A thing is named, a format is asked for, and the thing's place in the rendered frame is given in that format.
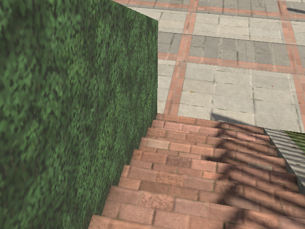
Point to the stairs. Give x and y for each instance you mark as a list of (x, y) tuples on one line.
[(193, 173)]

